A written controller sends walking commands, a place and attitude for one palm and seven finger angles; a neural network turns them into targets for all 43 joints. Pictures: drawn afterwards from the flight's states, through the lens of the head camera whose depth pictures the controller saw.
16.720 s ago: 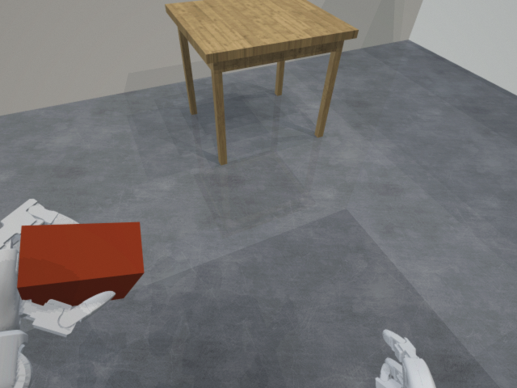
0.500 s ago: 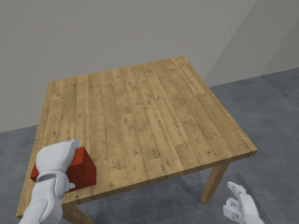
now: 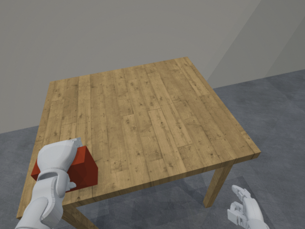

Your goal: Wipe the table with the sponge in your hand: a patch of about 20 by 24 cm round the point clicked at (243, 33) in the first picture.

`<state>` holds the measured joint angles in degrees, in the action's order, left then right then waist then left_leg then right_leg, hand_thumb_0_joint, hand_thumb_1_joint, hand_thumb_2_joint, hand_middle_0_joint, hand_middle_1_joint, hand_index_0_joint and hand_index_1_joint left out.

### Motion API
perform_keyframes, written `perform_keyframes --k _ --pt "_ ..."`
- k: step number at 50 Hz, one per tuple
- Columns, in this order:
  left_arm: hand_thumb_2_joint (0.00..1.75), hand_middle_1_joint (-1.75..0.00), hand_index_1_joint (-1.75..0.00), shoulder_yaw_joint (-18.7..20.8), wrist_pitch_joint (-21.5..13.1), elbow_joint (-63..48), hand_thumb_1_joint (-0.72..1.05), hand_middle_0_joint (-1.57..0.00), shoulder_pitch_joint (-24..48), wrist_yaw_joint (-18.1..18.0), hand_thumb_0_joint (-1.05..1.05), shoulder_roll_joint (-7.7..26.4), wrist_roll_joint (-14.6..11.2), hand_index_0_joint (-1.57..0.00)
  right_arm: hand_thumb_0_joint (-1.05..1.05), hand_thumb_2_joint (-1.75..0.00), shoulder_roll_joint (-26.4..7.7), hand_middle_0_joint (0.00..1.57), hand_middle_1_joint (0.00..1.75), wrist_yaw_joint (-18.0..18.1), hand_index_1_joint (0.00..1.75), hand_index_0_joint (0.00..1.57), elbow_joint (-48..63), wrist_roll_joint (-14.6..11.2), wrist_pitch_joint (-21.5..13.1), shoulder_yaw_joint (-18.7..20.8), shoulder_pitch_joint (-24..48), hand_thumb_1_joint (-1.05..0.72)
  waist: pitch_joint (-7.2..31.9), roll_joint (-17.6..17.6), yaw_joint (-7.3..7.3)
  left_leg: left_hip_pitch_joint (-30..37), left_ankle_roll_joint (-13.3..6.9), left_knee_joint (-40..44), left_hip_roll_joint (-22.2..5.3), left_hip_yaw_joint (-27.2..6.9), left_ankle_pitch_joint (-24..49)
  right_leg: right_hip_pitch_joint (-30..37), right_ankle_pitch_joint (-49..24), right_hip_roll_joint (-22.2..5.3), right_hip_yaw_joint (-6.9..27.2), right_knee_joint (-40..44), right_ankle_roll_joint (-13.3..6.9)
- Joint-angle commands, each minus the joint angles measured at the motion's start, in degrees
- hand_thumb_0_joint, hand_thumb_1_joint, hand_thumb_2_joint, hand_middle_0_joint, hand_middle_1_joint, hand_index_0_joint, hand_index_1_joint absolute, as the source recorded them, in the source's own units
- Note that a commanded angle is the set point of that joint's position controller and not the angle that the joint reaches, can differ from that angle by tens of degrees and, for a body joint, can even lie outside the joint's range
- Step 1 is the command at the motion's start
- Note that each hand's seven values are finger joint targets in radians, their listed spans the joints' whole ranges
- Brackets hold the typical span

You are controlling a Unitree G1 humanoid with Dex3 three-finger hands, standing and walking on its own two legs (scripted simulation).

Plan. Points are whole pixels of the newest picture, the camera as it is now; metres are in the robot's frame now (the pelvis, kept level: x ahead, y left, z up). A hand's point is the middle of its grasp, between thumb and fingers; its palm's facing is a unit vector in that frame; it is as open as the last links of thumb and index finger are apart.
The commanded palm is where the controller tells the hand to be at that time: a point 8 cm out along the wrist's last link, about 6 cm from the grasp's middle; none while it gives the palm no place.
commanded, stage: lower the sponge onto the table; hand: left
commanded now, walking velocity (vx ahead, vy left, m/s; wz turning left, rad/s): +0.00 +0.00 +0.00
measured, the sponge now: (70, 174) +0.24 +0.28 -0.01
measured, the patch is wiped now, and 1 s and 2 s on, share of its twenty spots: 0.00 0.00 0.10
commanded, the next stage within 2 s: wipe forward along the first lane in 1.50 s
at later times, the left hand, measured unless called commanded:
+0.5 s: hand (66, 168) +0.24 +0.29 +0.02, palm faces -0.07 -0.08 -0.99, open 10.2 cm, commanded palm +0.23 +0.29 +0.08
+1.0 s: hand (64, 173) +0.24 +0.30 -0.01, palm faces -0.11 -0.07 -0.99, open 10.2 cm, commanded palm +0.23 +0.29 +0.06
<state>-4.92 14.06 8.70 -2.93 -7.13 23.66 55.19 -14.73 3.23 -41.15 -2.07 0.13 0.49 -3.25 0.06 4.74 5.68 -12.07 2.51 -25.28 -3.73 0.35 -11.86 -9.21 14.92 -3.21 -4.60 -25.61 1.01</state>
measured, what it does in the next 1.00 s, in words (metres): stands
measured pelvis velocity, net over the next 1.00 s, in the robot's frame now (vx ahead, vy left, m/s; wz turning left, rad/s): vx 0.00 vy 0.00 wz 0.00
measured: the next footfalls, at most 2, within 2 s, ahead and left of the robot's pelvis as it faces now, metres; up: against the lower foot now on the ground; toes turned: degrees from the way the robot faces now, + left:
none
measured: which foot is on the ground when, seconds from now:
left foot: down 0.00-1.00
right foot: down 0.00-1.00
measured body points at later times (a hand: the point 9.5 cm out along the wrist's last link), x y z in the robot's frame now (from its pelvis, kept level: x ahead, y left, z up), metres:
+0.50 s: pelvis +0.00 +0.00 +0.00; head +0.01 -0.02 +0.45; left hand +0.24 +0.29 +0.07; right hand +0.22 -0.22 -0.10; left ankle +0.02 +0.15 -0.74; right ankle -0.01 -0.13 -0.74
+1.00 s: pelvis +0.00 +0.00 -0.01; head +0.01 -0.02 +0.44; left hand +0.24 +0.30 +0.05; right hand +0.20 -0.24 -0.11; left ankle +0.02 +0.15 -0.74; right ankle -0.01 -0.13 -0.74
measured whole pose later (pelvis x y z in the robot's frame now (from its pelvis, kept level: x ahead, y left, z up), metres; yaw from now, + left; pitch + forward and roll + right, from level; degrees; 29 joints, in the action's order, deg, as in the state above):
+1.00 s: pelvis +0.00 +0.00 -0.01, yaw +0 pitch +1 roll +0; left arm -2.8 14.0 16.5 -3.2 -12.9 22.9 56.3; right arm -14.7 3.0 -42.2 -2.1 0.8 2.2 -5.0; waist 1.1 3.3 4.6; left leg -17.1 2.3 -29.7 -3.8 0.2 -14.0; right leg -13.7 16.4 -3.2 -4.3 -29.0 1.3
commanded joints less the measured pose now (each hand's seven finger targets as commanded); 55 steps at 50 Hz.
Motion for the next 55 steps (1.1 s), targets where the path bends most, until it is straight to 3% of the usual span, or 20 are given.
perform_keyframes --k 1,4,6,13,19,20,24,28,29,32,34,38,39,40,44,47,49,53,54,55 --pt "1.3 -1.6 -1.6 9.6 0.2 -13.2 0.1 -1.2 14.4 -4.4 0.0 14.0 1.8 -1.2 0.0 -0.9 -6.2 0.2 0.3 0.4 0.3 0.2 9.7 0.2 -3.3 2.1 10.2 -0.9 13.1 -1.0 0.73 6.1 -4.5 1.6 5.1 0.0 11.9 1.2 -12.1 3.7 1.3 3.8 -4.1" --pt "1.3 -1.6 -1.6 10.2 1.1 -12.6 0.1 -1.2 14.2 -4.4 0.0 14.7 1.3 -1.2 0.0 -0.9 -6.6 0.2 0.3 0.4 0.3 0.2 9.3 0.0 -3.3 2.1 10.9 -0.9 11.3 -0.5 0.57 5.6 -4.2 2.1 5.1 -0.5 10.7 0.7 -10.3 4.0 2.1 4.5 -4.3" --pt "1.3 -1.6 -1.6 7.4 1.3 -10.5 0.1 -1.2 15.3 -3.9 0.0 12.6 0.9 -1.2 0.0 -0.9 -6.4 0.2 0.3 0.5 0.3 0.2 8.9 -0.2 -3.5 2.0 10.3 -0.9 10.5 -1.5 -0.31 5.2 -4.5 1.9 5.0 -0.1 9.5 -0.7 -9.3 3.7 1.1 4.6 -3.9" --pt "1.3 -1.6 -1.6 6.0 -0.5 -10.9 0.1 -1.2 14.1 -3.0 0.0 11.2 1.4 -1.2 0.0 -0.9 -6.6 0.2 0.3 0.3 0.3 0.2 9.2 0.2 -3.5 2.5 9.3 -0.9 13.0 -2.7 -0.14 5.4 -4.7 1.2 5.1 -0.1 11.2 -0.1 -12.2 3.7 1.1 3.5 -3.9" --pt "1.3 -1.6 -1.6 11.6 -1.2 -11.5 0.1 -1.2 13.1 -5.8 0.0 15.4 2.3 -1.2 0.0 -0.9 -6.9 0.2 0.3 0.3 0.3 0.2 8.9 0.5 -3.3 2.9 9.0 -0.9 13.3 -1.4 0.69 5.2 -4.3 0.7 5.0 -0.3 11.9 0.1 -13.3 4.1 2.3 3.0 -4.4" --pt "1.3 -1.6 -1.6 9.2 -0.9 -11.1 0.1 -1.2 12.7 -6.0 0.0 12.7 2.3 -1.2 0.0 -0.9 -6.4 0.2 0.3 0.3 0.3 0.2 9.2 0.4 -3.3 2.7 8.5 -0.9 13.2 -0.8 0.31 4.5 -4.5 0.7 5.0 0.1 11.9 0.1 -13.1 3.9 0.9 2.6 -4.1" --pt "1.3 -1.6 -1.6 10.6 0.5 -8.0 0.1 -1.2 14.8 -6.9 0.0 14.2 2.3 -1.2 0.0 -0.9 -6.8 0.2 0.3 0.5 0.3 0.2 8.3 0.1 -3.0 2.8 9.3 -0.9 11.7 -1.5 0.08 4.2 -4.3 0.8 5.0 -0.2 10.1 -1.2 -10.9 4.1 2.0 3.3 -4.2" --pt "1.3 -1.6 -1.6 5.3 0.6 -6.5 0.1 -1.2 17.0 -5.7 0.0 10.2 2.1 -1.2 0.0 -0.9 -6.6 0.2 0.3 0.5 0.3 0.2 8.2 0.1 -3.1 2.6 8.9 -0.9 12.4 -0.9 -1.1 4.1 -4.5 0.5 5.0 -0.1 9.8 -2.2 -10.8 3.7 0.7 2.8 -3.9" --pt "1.3 -1.6 -1.6 7.5 0.5 -6.2 0.1 -1.2 16.7 -5.7 0.0 12.3 1.7 -1.2 0.0 -0.9 -6.7 0.2 0.3 0.6 0.3 0.2 8.2 0.0 -3.1 2.7 9.0 -0.9 12.4 -0.9 -0.83 3.9 -4.4 0.7 5.2 -0.4 8.7 -2.1 -8.9 4.2 1.4 3.0 -4.1" --pt "1.3 -1.6 -1.6 3.9 -0.8 -6.1 0.1 -1.2 16.0 -5.0 0.0 8.8 2.1 -1.2 0.0 -0.9 -6.5 0.2 0.3 0.3 0.3 0.2 8.4 0.3 -3.3 2.9 7.9 -0.9 13.5 -1.4 -1.21 4.2 -4.7 -0.3 5.0 -0.3 10.4 -2.5 -11.5 3.9 0.5 2.1 -4.0" --pt "1.3 -1.6 -1.6 8.2 -1.2 -6.3 0.1 -1.2 13.9 -5.5 0.0 12.3 2.0 -1.2 0.0 -0.9 -7.0 0.2 0.3 0.3 0.3 0.2 8.3 0.5 -3.1 3.2 7.5 -0.9 14.8 -2.4 -0.38 4.1 -4.6 -0.6 5.0 -0.4 11.5 -1.3 -13.2 4.2 1.3 1.6 -4.2" --pt "1.3 -1.6 -1.6 9.1 -1.6 -4.9 0.1 -1.2 12.3 -6.8 0.0 12.2 2.9 -1.2 0.0 -0.9 -6.9 0.2 0.3 0.1 0.3 0.2 8.5 0.7 -2.4 3.4 6.8 -0.9 14.2 -4.9 -0.17 2.3 -4.6 -1.4 5.0 0.0 12.4 -1.4 -16.7 3.7 1.1 0.7 -3.9" --pt "1.3 -1.6 -1.6 12.7 -1.5 -6.2 0.1 -1.2 11.7 -7.7 0.0 15.5 2.8 -1.2 0.0 -0.9 -7.3 0.2 0.3 0.2 0.3 0.2 8.5 0.6 -2.3 3.6 7.2 -0.9 14.7 -3.7 0.47 2.5 -4.4 -1.1 4.9 -0.2 12.3 -0.7 -16.0 4.0 2.0 0.6 -4.2" --pt "1.3 -1.6 -1.6 9.4 -1.3 -7.0 0.1 -1.2 11.8 -7.9 0.0 12.0 3.1 -1.2 0.0 -0.9 -6.7 0.2 0.3 0.1 0.3 0.2 9.0 0.6 -2.3 3.4 7.1 -0.9 14.7 -1.7 0.14 2.4 -4.5 -1.4 5.0 0.1 12.8 -1.2 -15.9 3.9 0.7 0.2 -4.1" --pt "1.3 -1.6 -1.6 12.1 -0.1 -4.9 0.1 -1.2 11.3 -9.2 0.0 14.5 2.9 -1.2 0.0 -0.9 -7.2 0.2 0.3 0.1 0.3 0.2 8.3 0.4 -2.1 3.7 7.4 -0.9 13.8 -1.4 0.21 2.1 -4.3 -1.6 4.9 0.0 11.4 -1.9 -14.3 4.0 1.9 0.7 -4.2" --pt "1.3 -1.6 -1.6 7.2 0.0 -4.1 0.1 -1.2 12.8 -8.5 0.0 10.4 2.4 -1.2 0.0 -0.9 -6.9 0.2 0.3 0.1 0.3 0.2 8.3 0.2 -2.3 3.5 7.3 -0.9 13.2 -0.8 -1.06 1.8 -4.5 -1.9 5.0 0.3 10.1 -3.3 -13.2 3.7 0.9 0.6 -3.9" --pt "1.3 -1.6 -1.6 9.1 -0.4 -4.3 0.1 -1.2 13.5 -8.3 0.0 12.4 2.1 -1.2 0.0 -0.9 -7.1 0.2 0.3 0.3 0.3 0.2 8.0 0.2 -2.3 3.6 7.4 -0.9 13.0 -1.2 -1.06 1.8 -4.6 -1.9 5.0 -0.1 9.3 -3.6 -11.4 4.0 1.5 0.9 -4.0" --pt "1.3 -1.6 -1.6 5.9 -2.4 -2.8 0.1 -1.2 14.5 -7.7 0.0 9.9 2.4 -1.2 0.0 -0.9 -6.9 0.2 0.3 0.4 0.3 0.2 7.7 0.5 -2.7 3.8 6.1 -0.9 13.5 -1.7 -1.92 1.7 -4.9 -2.7 4.9 -0.2 8.8 -5.4 -11.0 3.9 0.8 0.2 -3.8" --pt "1.3 -1.6 -1.6 8.3 -2.9 -3.7 0.1 -1.2 15.5 -8.1 0.0 12.0 2.2 -1.2 0.0 -0.9 -7.1 0.2 0.3 0.5 0.3 0.2 7.5 0.4 -2.7 3.8 6.0 -0.9 13.4 -1.6 -1.93 1.6 -4.8 -2.6 4.8 -0.6 8.4 -5.6 -9.8 4.3 1.1 0.1 -4.0" --pt "1.3 -1.6 -1.6 5.9 -3.4 -4.0 0.1 -1.2 15.4 -8.1 0.0 9.7 2.3 -1.2 0.0 -0.9 -6.8 0.2 0.3 0.5 0.3 0.2 7.9 0.6 -2.8 3.8 5.5 -0.9 14.1 -0.8 -2.01 1.5 -4.9 -2.8 5.0 -0.3 8.3 -5.6 -10.0 4.2 0.4 -0.2 -3.9"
